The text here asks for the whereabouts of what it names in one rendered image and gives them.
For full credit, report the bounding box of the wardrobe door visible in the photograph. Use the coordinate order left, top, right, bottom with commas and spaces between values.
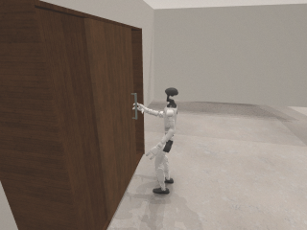
35, 8, 108, 230
83, 18, 137, 220

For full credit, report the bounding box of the left robot upper arm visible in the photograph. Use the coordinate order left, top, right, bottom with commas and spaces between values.
166, 108, 176, 134

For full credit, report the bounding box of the left robot hand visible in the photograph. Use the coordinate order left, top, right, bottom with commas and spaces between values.
146, 146, 159, 160

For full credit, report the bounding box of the robot shin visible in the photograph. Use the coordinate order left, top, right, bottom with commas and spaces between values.
161, 155, 170, 180
154, 167, 165, 191

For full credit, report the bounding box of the robot right forearm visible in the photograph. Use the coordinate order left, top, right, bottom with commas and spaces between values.
144, 107, 160, 117

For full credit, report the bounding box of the robot left forearm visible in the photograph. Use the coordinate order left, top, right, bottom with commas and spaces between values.
156, 129, 175, 149

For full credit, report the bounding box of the left robot shin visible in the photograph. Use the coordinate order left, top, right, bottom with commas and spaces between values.
154, 167, 165, 191

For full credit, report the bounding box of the right robot hand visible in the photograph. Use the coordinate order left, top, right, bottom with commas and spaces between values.
132, 103, 145, 114

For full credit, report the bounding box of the right robot upper arm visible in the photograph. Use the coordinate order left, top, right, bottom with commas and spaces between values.
158, 102, 170, 118

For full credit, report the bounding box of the right robot shin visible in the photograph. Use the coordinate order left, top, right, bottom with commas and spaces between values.
161, 155, 170, 180

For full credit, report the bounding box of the handle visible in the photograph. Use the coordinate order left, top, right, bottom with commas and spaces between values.
131, 93, 138, 120

